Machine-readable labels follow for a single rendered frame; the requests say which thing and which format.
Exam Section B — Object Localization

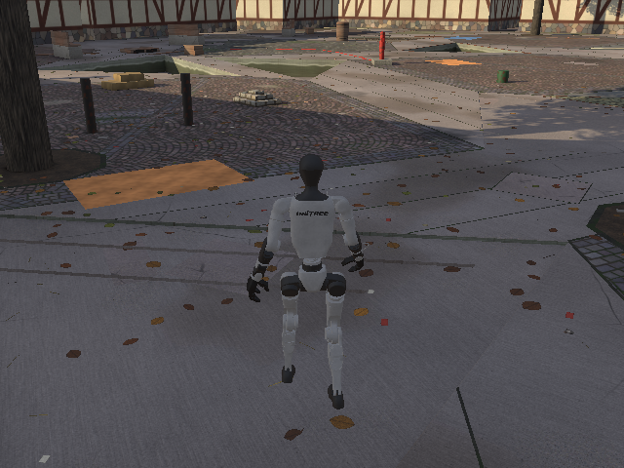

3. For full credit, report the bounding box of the robot left upper arm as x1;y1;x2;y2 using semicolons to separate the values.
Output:
265;197;292;253

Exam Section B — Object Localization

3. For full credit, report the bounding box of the left robot forearm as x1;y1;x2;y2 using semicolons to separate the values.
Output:
251;237;274;282

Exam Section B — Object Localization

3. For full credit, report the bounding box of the right robot forearm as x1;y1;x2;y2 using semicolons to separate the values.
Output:
348;231;364;261

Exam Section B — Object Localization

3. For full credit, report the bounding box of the left robot hand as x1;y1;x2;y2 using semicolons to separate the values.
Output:
247;273;269;302

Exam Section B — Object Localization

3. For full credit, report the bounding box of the robot right upper arm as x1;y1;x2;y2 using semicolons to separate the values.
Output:
331;196;359;247

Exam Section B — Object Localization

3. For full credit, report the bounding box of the right robot hand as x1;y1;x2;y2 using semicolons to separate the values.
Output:
341;255;364;272

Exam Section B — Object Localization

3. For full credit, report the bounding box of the robot right shin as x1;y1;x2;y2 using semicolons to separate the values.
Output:
328;327;343;396

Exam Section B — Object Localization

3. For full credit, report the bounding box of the left robot thigh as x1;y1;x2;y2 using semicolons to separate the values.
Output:
280;272;300;332

